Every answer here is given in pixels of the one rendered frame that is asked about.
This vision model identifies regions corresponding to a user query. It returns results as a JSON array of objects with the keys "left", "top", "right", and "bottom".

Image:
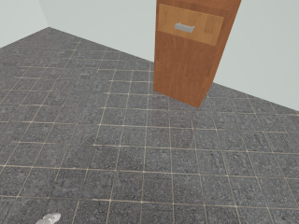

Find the robot left hand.
[{"left": 36, "top": 213, "right": 61, "bottom": 224}]

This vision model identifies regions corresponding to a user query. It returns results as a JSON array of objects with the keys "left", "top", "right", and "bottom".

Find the drawer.
[{"left": 158, "top": 4, "right": 224, "bottom": 46}]

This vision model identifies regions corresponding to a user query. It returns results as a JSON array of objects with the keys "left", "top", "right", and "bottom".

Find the cabinet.
[{"left": 153, "top": 0, "right": 242, "bottom": 108}]

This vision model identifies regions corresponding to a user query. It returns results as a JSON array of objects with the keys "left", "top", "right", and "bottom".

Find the handle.
[{"left": 175, "top": 22, "right": 195, "bottom": 33}]

